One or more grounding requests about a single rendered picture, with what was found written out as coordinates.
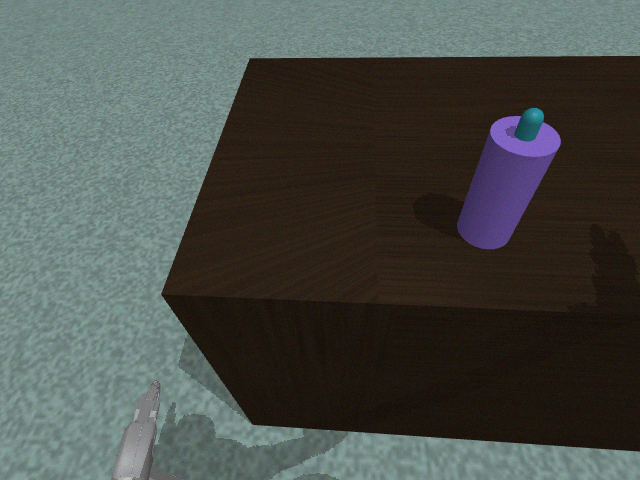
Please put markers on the left robot hand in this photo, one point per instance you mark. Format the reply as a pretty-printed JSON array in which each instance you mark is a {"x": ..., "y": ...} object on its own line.
[{"x": 135, "y": 455}]

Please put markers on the bottle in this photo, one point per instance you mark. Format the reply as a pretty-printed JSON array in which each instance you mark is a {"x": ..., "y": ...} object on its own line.
[{"x": 516, "y": 156}]

